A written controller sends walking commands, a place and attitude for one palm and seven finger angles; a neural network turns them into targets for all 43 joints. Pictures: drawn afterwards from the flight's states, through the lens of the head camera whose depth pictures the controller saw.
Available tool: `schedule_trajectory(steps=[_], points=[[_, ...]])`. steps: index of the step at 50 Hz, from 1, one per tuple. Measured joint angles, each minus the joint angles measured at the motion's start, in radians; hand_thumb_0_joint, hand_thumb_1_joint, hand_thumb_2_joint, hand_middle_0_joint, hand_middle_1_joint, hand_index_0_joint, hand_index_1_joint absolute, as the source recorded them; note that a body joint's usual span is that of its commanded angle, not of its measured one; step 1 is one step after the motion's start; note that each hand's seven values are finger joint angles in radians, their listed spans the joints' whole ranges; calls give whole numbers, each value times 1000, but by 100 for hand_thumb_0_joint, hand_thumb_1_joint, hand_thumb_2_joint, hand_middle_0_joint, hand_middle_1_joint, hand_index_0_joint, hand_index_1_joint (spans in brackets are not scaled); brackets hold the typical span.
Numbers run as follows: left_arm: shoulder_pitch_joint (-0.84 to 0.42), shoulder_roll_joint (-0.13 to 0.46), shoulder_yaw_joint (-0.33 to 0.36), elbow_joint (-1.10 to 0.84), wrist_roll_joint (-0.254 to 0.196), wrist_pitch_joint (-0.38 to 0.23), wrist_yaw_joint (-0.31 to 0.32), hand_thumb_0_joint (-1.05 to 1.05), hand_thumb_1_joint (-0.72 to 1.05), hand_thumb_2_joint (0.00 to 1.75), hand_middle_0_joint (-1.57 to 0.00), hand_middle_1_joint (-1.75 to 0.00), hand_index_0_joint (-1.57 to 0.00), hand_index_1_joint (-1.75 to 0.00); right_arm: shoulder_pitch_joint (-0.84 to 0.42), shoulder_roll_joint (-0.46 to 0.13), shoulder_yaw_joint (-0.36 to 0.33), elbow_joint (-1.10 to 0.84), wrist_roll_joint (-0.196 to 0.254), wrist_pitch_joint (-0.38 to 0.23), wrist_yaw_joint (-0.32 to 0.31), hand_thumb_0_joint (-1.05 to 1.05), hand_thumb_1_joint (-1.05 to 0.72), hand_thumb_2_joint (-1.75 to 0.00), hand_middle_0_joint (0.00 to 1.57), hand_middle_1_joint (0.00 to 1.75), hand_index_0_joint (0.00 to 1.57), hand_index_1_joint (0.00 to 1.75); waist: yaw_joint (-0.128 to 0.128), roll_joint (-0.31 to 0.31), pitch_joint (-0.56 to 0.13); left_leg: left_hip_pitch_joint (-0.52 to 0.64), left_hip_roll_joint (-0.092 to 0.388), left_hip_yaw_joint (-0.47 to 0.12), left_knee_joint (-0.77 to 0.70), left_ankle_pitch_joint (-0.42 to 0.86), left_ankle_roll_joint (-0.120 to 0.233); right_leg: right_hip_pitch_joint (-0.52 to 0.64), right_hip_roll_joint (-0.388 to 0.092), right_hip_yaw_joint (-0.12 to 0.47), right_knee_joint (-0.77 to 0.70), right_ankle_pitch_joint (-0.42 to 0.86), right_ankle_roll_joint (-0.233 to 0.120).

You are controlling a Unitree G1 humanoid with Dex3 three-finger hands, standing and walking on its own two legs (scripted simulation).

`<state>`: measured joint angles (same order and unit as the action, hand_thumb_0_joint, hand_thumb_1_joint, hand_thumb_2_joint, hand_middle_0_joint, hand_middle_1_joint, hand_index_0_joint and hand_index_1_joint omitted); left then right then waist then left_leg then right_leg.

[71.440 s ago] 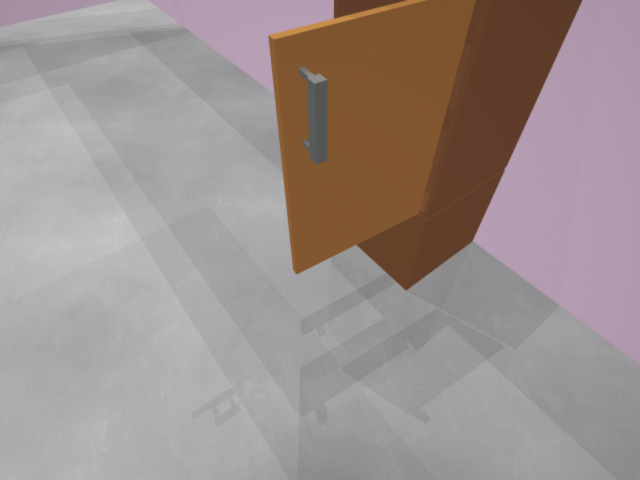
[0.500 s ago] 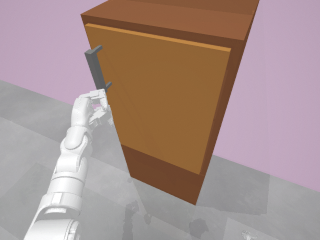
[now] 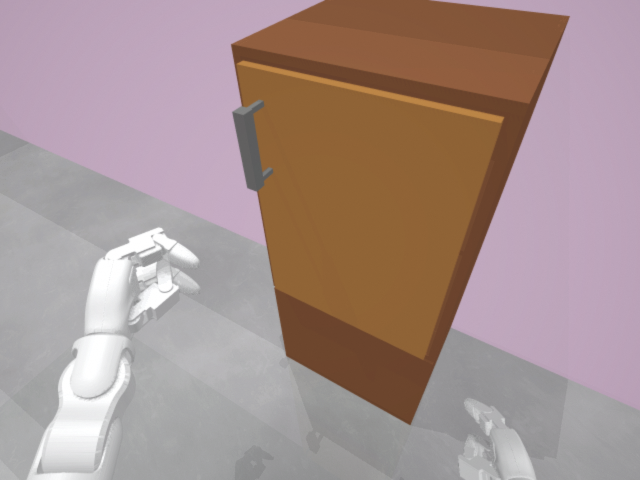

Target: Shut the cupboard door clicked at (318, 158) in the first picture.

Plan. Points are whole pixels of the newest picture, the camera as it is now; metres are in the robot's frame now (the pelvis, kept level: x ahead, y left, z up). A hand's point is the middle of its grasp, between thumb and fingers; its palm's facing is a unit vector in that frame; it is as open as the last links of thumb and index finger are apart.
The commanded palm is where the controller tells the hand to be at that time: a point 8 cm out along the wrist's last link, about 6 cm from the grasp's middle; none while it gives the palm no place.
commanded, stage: draw the hand back to the body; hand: left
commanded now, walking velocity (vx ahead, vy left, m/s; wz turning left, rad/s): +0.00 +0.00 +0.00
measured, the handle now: (256, 146) +0.62 +0.18 +0.12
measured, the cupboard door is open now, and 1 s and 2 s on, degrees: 0 0 0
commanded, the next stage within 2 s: step back with the hand held close in 0.78 s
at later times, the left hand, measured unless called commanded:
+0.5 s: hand (57, 345) +0.19 +0.27 +0.16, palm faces +0.46 -0.78 -0.42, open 6.8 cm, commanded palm +0.15 +0.30 +0.17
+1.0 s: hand (77, 321) +0.21 +0.26 +0.17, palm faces +0.43 -0.78 -0.45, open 7.4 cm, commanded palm +0.16 +0.29 +0.17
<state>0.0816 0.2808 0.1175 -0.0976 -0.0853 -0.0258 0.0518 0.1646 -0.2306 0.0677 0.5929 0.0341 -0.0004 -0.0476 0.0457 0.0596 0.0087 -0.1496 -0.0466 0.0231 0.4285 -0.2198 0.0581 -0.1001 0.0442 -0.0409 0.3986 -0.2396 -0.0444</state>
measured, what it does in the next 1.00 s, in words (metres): stands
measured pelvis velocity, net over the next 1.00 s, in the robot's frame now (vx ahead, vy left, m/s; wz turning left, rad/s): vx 0.02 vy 0.00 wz -0.01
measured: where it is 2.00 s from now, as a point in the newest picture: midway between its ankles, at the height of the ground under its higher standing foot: outside the picture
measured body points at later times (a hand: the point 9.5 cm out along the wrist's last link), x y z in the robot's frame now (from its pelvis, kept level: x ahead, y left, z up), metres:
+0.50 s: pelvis +0.01 +0.00 +0.00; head -0.02 -0.03 +0.45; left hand +0.16 +0.31 +0.19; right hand +0.20 -0.23 -0.09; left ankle +0.01 +0.08 -0.74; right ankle -0.01 -0.09 -0.74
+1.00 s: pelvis +0.02 +0.00 +0.00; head +0.00 -0.03 +0.45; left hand +0.18 +0.30 +0.19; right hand +0.20 -0.23 -0.09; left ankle +0.01 +0.08 -0.74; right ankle -0.01 -0.09 -0.74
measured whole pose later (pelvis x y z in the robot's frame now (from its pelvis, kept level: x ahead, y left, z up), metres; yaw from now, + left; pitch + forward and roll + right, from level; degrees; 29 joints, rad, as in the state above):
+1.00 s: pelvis +0.02 +0.00 +0.00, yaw +0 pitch -2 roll -1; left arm 0.47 0.37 0.38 -0.37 -0.07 -0.11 0.09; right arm 0.19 -0.24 0.02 0.61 0.02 -0.01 -0.05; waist 0.05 0.09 -0.02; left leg -0.17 -0.03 0.02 0.45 -0.25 0.05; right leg -0.10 0.06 -0.04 0.38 -0.25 -0.05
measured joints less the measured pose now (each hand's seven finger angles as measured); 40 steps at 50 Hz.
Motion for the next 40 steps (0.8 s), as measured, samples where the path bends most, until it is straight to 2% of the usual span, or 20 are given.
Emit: schedule_trajectory(steps=[5,13,23,30,40], points=[[89,21,49,-91,6,-26,18,2,89,90,-86,-100,-85,-100,19,2,-2,23,-8,-1,3,1,-90,-90,21,30,20,30,3,20,-4,28,-5,2,-26,7,4,27,-4,3,-24,7,4],[257,39,126,-177,3,-42,11,1,89,90,-64,-76,-64,-76,33,2,-20,28,-9,13,10,1,-90,-90,21,30,20,30,-2,26,-14,41,-3,7,-31,1,4,39,-2,9,-32,3,6],[431,81,237,-291,2,-53,33,2,89,90,-37,-47,-37,-47,43,-18,-50,26,-9,-24,-3,1,-90,-90,20,30,20,30,18,23,-26,36,4,1,-11,-17,-1,45,5,4,-33,-4,1],[373,45,221,-251,9,-56,49,1,89,90,-25,-35,-25,-35,18,-24,-54,37,-12,-43,-11,1,-90,-90,20,30,20,30,32,26,-9,29,-3,-11,-10,-11,0,39,-1,-8,-24,-8,1],[394,61,201,-292,12,-47,40,2,89,90,-22,-30,-22,-30,26,2,-39,30,-17,-52,-8,1,-90,-90,21,30,20,30,15,14,-24,42,6,0,-13,-22,-7,48,8,4,-29,-13,-5]])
